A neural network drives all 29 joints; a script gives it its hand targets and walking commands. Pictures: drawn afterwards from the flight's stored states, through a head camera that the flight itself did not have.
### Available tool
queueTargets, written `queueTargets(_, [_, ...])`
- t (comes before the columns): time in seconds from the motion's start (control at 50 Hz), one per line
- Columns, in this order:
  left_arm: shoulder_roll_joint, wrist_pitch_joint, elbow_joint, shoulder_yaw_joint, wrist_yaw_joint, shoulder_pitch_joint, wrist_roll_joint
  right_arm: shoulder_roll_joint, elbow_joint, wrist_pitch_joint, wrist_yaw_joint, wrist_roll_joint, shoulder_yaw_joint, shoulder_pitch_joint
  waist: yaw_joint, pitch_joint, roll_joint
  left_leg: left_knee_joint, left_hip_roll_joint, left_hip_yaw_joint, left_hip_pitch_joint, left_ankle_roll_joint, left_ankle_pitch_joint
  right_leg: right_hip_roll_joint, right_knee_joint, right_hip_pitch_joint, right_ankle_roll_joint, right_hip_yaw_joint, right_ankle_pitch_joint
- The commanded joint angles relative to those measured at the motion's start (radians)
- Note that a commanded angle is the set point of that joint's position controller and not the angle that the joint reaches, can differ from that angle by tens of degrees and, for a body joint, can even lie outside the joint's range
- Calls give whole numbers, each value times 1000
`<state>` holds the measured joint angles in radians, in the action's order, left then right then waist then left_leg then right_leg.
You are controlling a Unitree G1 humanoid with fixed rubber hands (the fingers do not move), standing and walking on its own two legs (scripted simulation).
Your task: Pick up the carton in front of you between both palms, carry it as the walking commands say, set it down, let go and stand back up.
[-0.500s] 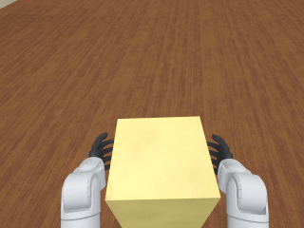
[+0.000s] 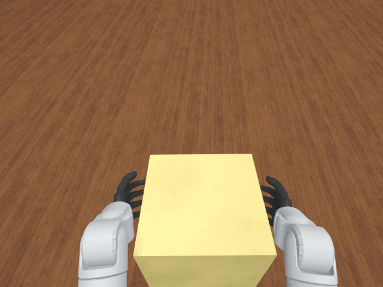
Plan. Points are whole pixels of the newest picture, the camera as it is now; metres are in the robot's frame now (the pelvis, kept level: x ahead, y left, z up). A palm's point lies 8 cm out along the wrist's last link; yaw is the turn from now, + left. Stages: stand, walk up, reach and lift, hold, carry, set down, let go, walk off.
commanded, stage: carry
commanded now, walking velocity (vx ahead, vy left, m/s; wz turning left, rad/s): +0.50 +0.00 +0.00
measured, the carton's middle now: (201, 227) +0.26 +0.00 -0.03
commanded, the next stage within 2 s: none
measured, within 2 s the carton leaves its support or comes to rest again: neither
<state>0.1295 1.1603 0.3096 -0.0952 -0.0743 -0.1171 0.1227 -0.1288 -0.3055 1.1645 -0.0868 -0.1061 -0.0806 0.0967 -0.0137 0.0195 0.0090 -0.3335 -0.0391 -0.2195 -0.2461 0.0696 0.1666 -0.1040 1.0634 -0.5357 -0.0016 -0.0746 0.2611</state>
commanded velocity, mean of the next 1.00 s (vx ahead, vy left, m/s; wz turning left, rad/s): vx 0.50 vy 0.00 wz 0.00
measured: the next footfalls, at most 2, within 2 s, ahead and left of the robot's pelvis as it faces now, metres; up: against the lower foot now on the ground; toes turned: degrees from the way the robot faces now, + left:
right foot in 0.28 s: +0.40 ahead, -0.12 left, +0.00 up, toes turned -10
left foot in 0.80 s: +0.73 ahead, +0.10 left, +0.00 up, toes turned +13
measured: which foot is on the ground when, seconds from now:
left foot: down 0.00-0.32, up 0.34-0.78, down 0.80-1.00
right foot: up 0.00-0.26, down 0.28-0.80, up 0.82-1.00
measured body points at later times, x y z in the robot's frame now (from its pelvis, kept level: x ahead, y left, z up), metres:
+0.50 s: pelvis +0.34 -0.05 +0.00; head +0.36 -0.07 +0.45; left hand +0.61 +0.12 +0.07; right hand +0.63 -0.18 +0.06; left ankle +0.29 +0.09 -0.66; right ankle +0.36 -0.12 -0.75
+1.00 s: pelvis +0.67 +0.02 +0.00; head +0.70 +0.04 +0.45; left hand +0.95 +0.17 +0.04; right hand +0.94 -0.13 +0.04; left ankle +0.69 +0.09 -0.75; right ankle +0.62 -0.11 -0.66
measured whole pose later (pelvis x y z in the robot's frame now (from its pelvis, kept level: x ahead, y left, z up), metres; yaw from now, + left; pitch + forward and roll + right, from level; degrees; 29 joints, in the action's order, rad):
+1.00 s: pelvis +0.67 +0.02 +0.00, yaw -1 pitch +4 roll -1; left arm 0.13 1.16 0.33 -0.10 -0.07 -0.12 0.12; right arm -0.13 -0.32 1.17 -0.09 -0.11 -0.08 0.10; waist -0.02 0.01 0.01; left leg -0.35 -0.03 -0.24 -0.27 0.08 0.16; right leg -0.09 1.08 -0.50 0.01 -0.08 0.29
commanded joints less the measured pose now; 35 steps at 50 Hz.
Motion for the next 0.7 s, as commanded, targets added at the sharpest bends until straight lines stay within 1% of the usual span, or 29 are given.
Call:
queueTargets(0.0, [1009, -33, 68, 757, 237, -365, -390, -987, -122, -33, 283, 421, 714, 428, -1, 321, -148, 145, -248, 197, 356, 51, -276, -17, -117, -115, -18, -20, -73])
queueTargets(0.04, [991, -35, 90, 762, 232, -358, -386, -960, -137, -35, 285, 419, 715, 413, -3, 280, -155, 157, -231, 166, 372, 54, -298, -15, -218, -146, -25, -45, -121])
queueTargets(0.1, [946, -22, 146, 766, 227, -377, -397, -907, -185, -26, 278, 418, 714, 422, -4, 212, -150, 161, -204, 117, 364, 52, -329, 5, -389, -124, -21, -82, -188])
queueTargets(0.16, [880, 11, 171, 750, 226, -375, -402, -849, -200, 0, 262, 405, 699, 413, -6, 159, -162, 162, -201, 82, 355, 41, -382, 36, -517, -53, 5, -129, -248])
queueTargets(0.18, [860, 23, 172, 742, 227, -376, -404, -832, -198, 11, 258, 399, 693, 408, -6, 147, -169, 152, -204, 77, 365, 33, -417, 39, -547, -28, 16, -129, -261])
queueTargets(0.2, [843, 35, 168, 734, 229, -375, -405, -817, -196, 21, 254, 392, 689, 409, -4, 149, -172, 118, -203, 62, 374, 22, -489, 45, -571, 17, 28, -133, -265])
queueTargets(0.22, [828, 46, 161, 724, 230, -372, -405, -804, -195, 31, 251, 389, 686, 415, 2, 173, -178, 51, -199, 40, 381, 7, -585, 65, -584, 91, 35, -150, -248])
queueTargets(0.24, [821, 55, 149, 714, 232, -365, -404, -792, -195, 42, 249, 389, 685, 425, 17, 210, -164, -70, -175, -4, 356, -15, -640, 103, -622, 223, 35, -191, -233])
queueTargets(0.26, [811, 62, 134, 700, 234, -363, -403, -782, -193, 52, 247, 387, 686, 433, 32, 270, -112, -252, -134, -32, 263, -42, -589, 121, -634, 424, 34, -204, -170])
queueTargets(0.28, [796, 70, 129, 688, 236, -365, -401, -769, -190, 59, 247, 387, 684, 451, 49, 341, 14, -499, -108, -14, 83, -64, -311, -64, -668, 615, 42, 33, -54])
queueTargets(0.3, [793, 66, 93, 675, 242, -378, -392, -783, -213, 71, 244, 392, 696, 472, 40, 419, 303, -801, 35, 55, -261, -105, 110, -328, -781, 857, 203, 513, 72])
queueTargets(0.32, [827, 66, 76, 677, 245, -353, -404, -785, -190, 72, 246, 389, 691, 489, 38, 387, 278, -946, 34, 179, -356, -81, 281, -334, -861, 806, 223, 576, -77])
queueTargets(0.34, [858, 61, 93, 684, 247, -383, -413, -829, -178, 65, 249, 398, 701, 504, 37, 380, 215, -999, -21, 221, -381, -54, 259, -303, -826, 773, 207, 453, -223])
queueTargets(0.36, [893, 55, 103, 691, 248, -408, -419, -866, -176, 56, 251, 404, 708, 525, 34, 374, 103, -976, -57, 228, -383, -40, 207, -276, -802, 723, 182, 349, -330])
queueTargets(0.38, [920, 49, 120, 698, 251, -440, -423, -896, -175, 48, 252, 409, 714, 539, 30, 351, 42, -911, -88, 230, -368, -40, 155, -257, -808, 652, 158, 266, -373])
queueTargets(0.4, [936, 45, 129, 701, 252, -458, -430, -919, -173, 41, 251, 410, 719, 546, 26, 353, 48, -844, -99, 222, -332, -44, 114, -232, -831, 609, 130, 202, -323])
queueTargets(0.42, [943, 42, 139, 705, 254, -466, -437, -934, -170, 34, 247, 407, 719, 539, 25, 356, 67, -804, -89, 198, -318, -48, 87, -216, -846, 595, 120, 158, -290])
queueTargets(0.46, [934, 40, 150, 705, 259, -457, -442, -940, -171, 24, 237, 396, 719, 517, 26, 338, 100, -709, -82, 166, -335, -63, 53, -196, -877, 589, 123, 103, -243])
queueTargets(0.48, [923, 41, 155, 703, 261, -451, -443, -935, -177, 22, 231, 391, 720, 512, 26, 319, 105, -657, -80, 151, -356, -72, 39, -192, -892, 593, 130, 84, -245])
queueTargets(0.52, [896, 47, 157, 696, 262, -436, -440, -915, -185, 27, 222, 382, 720, 503, 27, 285, 116, -558, -79, 126, -402, -89, -4, -183, -911, 619, 141, 52, -274])
queueTargets(0.58, [865, 61, 118, 679, 261, -386, -418, -888, -160, 44, 219, 373, 712, 466, 29, 234, 120, -397, -66, 85, -418, -98, -71, -152, -905, 651, 133, -6, -360])
queueTargets(0.62, [856, 66, 90, 671, 261, -367, -403, -879, -140, 53, 226, 373, 711, 457, 30, 195, 124, -307, -50, 59, -406, -92, -102, -144, -897, 661, 127, -32, -418])
queueTargets(0.68, [864, 65, 66, 667, 261, -373, -390, -880, -124, 59, 240, 383, 713, 474, 32, 135, 141, -201, -27, 24, -365, -67, -147, -142, -886, 668, 112, -63, -498])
